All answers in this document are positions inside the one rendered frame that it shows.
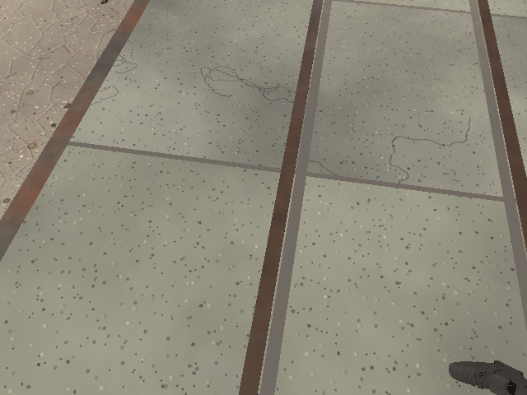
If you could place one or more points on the robot right hand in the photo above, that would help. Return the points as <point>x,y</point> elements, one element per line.
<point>500,378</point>

